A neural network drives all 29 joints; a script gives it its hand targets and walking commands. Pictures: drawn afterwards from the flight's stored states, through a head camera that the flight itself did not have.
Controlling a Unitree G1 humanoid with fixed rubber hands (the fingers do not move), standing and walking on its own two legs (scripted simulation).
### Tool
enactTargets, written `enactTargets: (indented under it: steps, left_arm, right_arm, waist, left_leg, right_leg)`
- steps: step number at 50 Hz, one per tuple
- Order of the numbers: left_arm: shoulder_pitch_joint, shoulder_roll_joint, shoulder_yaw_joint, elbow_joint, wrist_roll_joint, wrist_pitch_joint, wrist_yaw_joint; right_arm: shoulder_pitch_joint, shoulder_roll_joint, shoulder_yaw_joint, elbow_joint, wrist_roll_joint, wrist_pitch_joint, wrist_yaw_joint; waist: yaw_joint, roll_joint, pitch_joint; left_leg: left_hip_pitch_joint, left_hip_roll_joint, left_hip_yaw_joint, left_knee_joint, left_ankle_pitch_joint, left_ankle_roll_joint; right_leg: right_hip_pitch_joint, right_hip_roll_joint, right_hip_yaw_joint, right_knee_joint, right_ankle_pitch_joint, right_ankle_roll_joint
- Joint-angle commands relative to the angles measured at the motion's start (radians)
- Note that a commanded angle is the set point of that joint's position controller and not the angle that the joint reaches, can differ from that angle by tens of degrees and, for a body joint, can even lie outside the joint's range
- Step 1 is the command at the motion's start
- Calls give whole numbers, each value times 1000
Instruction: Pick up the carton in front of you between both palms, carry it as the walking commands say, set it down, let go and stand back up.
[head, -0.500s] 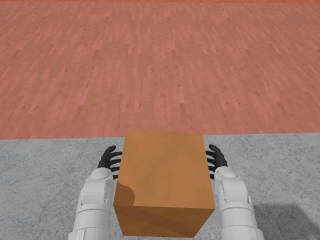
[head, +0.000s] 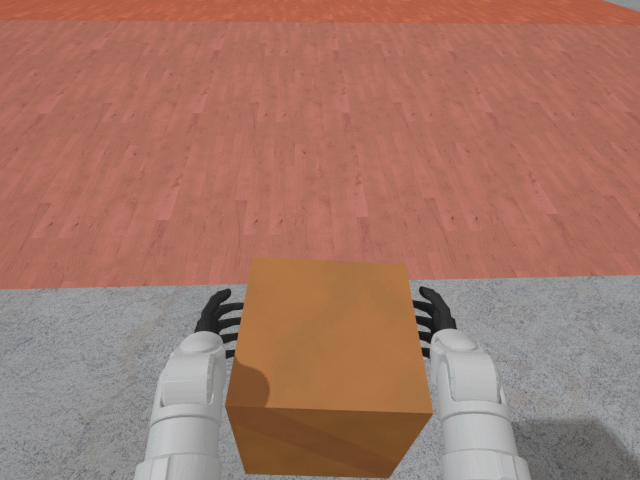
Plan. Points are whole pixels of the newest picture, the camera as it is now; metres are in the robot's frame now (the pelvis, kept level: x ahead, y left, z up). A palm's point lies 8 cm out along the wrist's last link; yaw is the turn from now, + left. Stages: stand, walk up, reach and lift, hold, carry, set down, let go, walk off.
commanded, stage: hold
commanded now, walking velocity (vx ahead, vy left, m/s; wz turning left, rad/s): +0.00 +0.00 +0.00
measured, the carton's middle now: (323, 371) +0.29 +0.00 -0.03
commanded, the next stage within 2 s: carry in 0.48 s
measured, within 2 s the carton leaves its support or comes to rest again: neither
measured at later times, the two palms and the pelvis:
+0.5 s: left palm (209, 340) +0.29 +0.15 +0.05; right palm (441, 337) +0.29 -0.15 +0.05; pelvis +0.00 +0.00 +0.00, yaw +0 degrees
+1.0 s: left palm (227, 258) +0.41 +0.14 +0.08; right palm (429, 260) +0.41 -0.16 +0.07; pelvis +0.17 -0.01 -0.01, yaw +0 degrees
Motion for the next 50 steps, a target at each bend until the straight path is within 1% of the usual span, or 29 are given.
enactTargets:
  steps: [1, 6, 10, 23, 24, 25, 26, 27, 28, 30, 31, 33, 34, 35, 36, 37, 38, 39, 40, 41, 42, 43, 44, 45, 46, 47, 48, 49, 50]
  left_arm:
    - [-556, -925, -545, -39, -266, -38, -245]
    - [-579, -927, -534, -13, -259, -42, -247]
    - [-587, -925, -525, -1, -255, -42, -249]
    - [-542, -918, -532, -32, -260, -39, -244]
    - [-551, -916, -540, -56, -262, -33, -244]
    - [-547, -912, -543, -59, -268, -31, -241]
    - [-549, -917, -565, -89, -283, -28, -237]
    - [-565, -925, -587, -121, -297, -22, -231]
    - [-581, -931, -609, -156, -310, -14, -225]
    - [-575, -933, -657, -220, -345, 12, -209]
    - [-567, -930, -688, -259, -364, 31, -200]
    - [-558, -919, -739, -340, -396, 79, -180]
    - [-549, -909, -757, -377, -410, 104, -169]
    - [-541, -898, -771, -411, -424, 131, -158]
    - [-513, -883, -779, -440, -434, 158, -145]
    - [-469, -859, -777, -462, -439, 185, -129]
    - [-416, -832, -769, -478, -435, 210, -110]
    - [-362, -818, -763, -497, -427, 236, -90]
    - [-335, -807, -755, -527, -423, 259, -70]
    - [-308, -807, -760, -569, -430, 284, -51]
    - [-291, -807, -764, -616, -438, 306, -34]
    - [-270, -797, -772, -666, -448, 328, -21]
    - [-300, -789, -788, -737, -475, 352, -13]
    - [-312, -788, -808, -772, -501, 369, -7]
    - [-299, -791, -823, -794, -518, 379, -3]
    - [-270, -802, -820, -809, -525, 386, 0]
    - [-230, -815, -815, -823, -530, 391, 3]
    - [-190, -827, -811, -838, -533, 393, 7]
    - [-173, -821, -801, -855, -528, 394, 15]
  right_arm:
    - [-511, 934, 549, -11, 260, -33, 240]
    - [-535, 937, 539, 15, 253, -36, 242]
    - [-540, 936, 529, 28, 247, -36, 241]
    - [-492, 935, 536, 1, 254, -32, 237]
    - [-508, 925, 544, -13, 258, -28, 237]
    - [-501, 924, 548, -19, 262, -27, 235]
    - [-509, 926, 567, -52, 276, -24, 231]
    - [-520, 933, 591, -83, 291, -17, 225]
    - [-531, 937, 613, -115, 305, -9, 218]
    - [-528, 940, 660, -180, 332, 19, 199]
    - [-511, 938, 687, -217, 346, 37, 187]
    - [-489, 927, 729, -298, 367, 83, 163]
    - [-477, 918, 746, -337, 376, 109, 150]
    - [-460, 906, 758, -371, 384, 135, 136]
    - [-436, 891, 768, -404, 391, 162, 121]
    - [-410, 876, 776, -437, 398, 190, 105]
    - [-391, 860, 787, -477, 410, 219, 92]
    - [-380, 838, 805, -512, 432, 248, 79]
    - [-374, 822, 818, -546, 450, 271, 68]
    - [-335, 818, 826, -573, 471, 294, 55]
    - [-301, 822, 829, -605, 491, 313, 44]
    - [-260, 829, 825, -629, 500, 329, 30]
    - [-208, 823, 803, -634, 484, 340, 11]
    - [-155, 822, 776, -648, 461, 353, -6]
    - [-134, 824, 772, -701, 460, 365, -19]
    - [-143, 834, 783, -751, 471, 375, -29]
    - [-151, 842, 798, -799, 486, 381, -36]
    - [-151, 843, 813, -839, 500, 387, -40]
    - [-162, 827, 823, -870, 513, 390, -44]
  waist:
    - [1, 3, -196]
    - [2, 1, -195]
    - [1, 0, -193]
    - [1, 0, -214]
    - [7, 13, -200]
    - [5, 13, -230]
    - [3, 15, -211]
    - [1, 17, -193]
    - [-1, 25, -187]
    - [0, 43, -247]
    - [-1, 53, -285]
    - [-5, 78, -299]
    - [-4, 78, -280]
    - [-4, 58, -259]
    - [2, -4, -251]
    - [13, -119, -252]
    - [20, -229, -247]
    - [24, -252, -215]
    - [22, -215, -224]
    - [13, -168, -259]
    - [3, -119, -302]
    - [-12, -25, -338]
    - [-27, 237, -353]
    - [-24, 358, -314]
    - [-33, 241, -270]
    - [-40, 136, -270]
    - [-42, 82, -265]
    - [-35, 80, -255]
    - [-26, 123, -265]
  left_leg:
    - [-4, -47, 62, -56, 87, -11]
    - [-14, -45, 65, -55, 51, -9]
    - [-16, -44, 67, -55, 47, -8]
    - [12, -47, 65, -56, 140, -12]
    - [-127, 117, 28, 18, 5, 9]
    - [-137, 112, 0, -9, -202, 14]
    - [-187, 102, -9, -23, -400, 21]
    - [-221, 101, -18, -25, -514, 29]
    - [-235, 113, -24, -18, -505, 36]
    - [-212, 137, -23, -5, -392, 49]
    - [-192, 152, -36, -2, -378, 59]
    - [-183, 183, -66, -10, -435, 78]
    - [-202, 189, -63, -4, -456, 80]
    - [-244, 180, -36, 31, -428, 77]
    - [-313, 152, 28, 115, -355, 58]
    - [-419, 108, 118, 258, -266, 31]
    - [-534, 60, 203, 366, -231, 5]
    - [-620, 51, 240, 329, -291, 1]
    - [-597, 53, 256, 266, -287, 2]
    - [-496, 47, 273, 182, -237, 5]
    - [-296, 47, 277, 98, -173, 11]
    - [-55, 85, 179, 3, -138, 40]
    - [197, 256, -99, 14, 122, 125]
    - [366, 390, -270, 5, 514, 208]
    - [398, 423, -274, 6, 621, 246]
    - [421, 429, -250, 0, 561, 245]
    - [414, 424, -211, -17, 479, 225]
    - [365, 399, -142, -37, 432, 180]
    - [300, 358, -49, -45, 417, 145]
  right_leg:
    - [34, 51, -69, -46, 89, 7]
    - [26, 48, -70, -43, 55, 6]
    - [27, 46, -70, -43, 51, 6]
    - [57, 50, -67, -44, 146, 9]
    - [-62, -120, -43, 43, 2, -5]
    - [-91, -109, -20, 18, -194, -14]
    - [-147, -96, -18, 7, -391, -18]
    - [-190, -91, -18, 14, -493, -23]
    - [-212, -92, -28, 39, -473, -24]
    - [-213, -86, -82, 110, -327, -24]
    - [-219, -83, -101, 142, -291, -23]
    - [-258, -81, -125, 154, -314, -22]
    - [-267, -87, -125, 136, -333, -22]
    - [-244, -109, -108, 106, -335, -27]
    - [-185, -154, -53, 66, -333, -43]
    - [-90, -225, 56, 8, -313, -81]
    - [12, -296, 174, -28, -176, -133]
    - [68, -334, 229, -19, -1, -180]
    - [80, -338, 198, 17, 147, -191]
    - [52, -319, 127, 64, 195, -174]
    - [-57, -283, 25, 135, 148, -136]
    - [-230, -197, -144, 301, 210, -73]
    - [-524, -105, -279, 574, 185, 0]
    - [-805, -44, -297, 659, -303, 16]
    - [-896, -75, -248, 659, -449, -2]
    - [-929, -95, -229, 624, -497, -10]
    - [-922, -110, -223, 543, -470, -20]
    - [-863, -121, -229, 437, -367, -22]
    - [-755, -104, -267, 355, -225, -17]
